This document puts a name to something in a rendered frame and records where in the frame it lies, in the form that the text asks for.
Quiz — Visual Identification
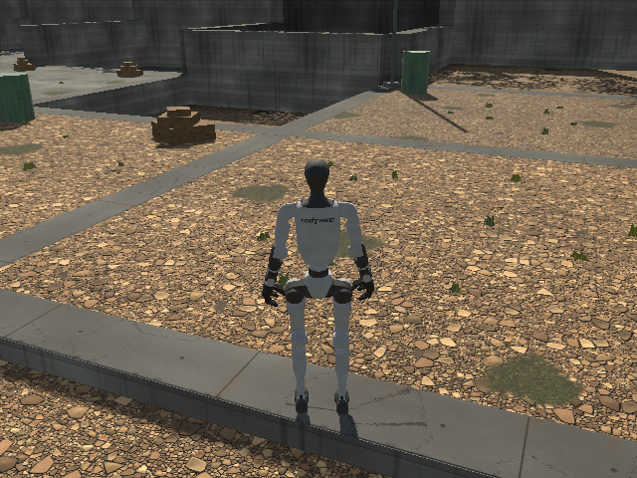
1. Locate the right robot upper arm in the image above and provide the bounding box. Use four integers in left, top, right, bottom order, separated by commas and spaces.
338, 201, 363, 258

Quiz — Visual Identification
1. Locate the left robot upper arm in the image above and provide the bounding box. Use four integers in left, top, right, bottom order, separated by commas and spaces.
273, 202, 297, 259

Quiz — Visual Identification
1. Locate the humanoid robot head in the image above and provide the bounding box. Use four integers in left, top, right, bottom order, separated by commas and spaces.
301, 159, 334, 208

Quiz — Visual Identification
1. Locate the robot right forearm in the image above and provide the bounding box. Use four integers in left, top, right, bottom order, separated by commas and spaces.
353, 242, 373, 283

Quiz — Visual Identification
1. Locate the right robot hand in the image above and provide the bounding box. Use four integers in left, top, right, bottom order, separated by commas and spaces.
352, 279, 374, 301

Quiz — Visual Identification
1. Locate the robot left thigh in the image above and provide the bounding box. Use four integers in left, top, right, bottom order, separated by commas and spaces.
285, 278, 308, 349

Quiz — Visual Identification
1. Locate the left robot hand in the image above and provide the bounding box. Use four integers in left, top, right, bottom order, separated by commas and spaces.
262, 283, 285, 307

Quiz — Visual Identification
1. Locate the robot left forearm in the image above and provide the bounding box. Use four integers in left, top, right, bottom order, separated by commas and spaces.
264, 244, 283, 287

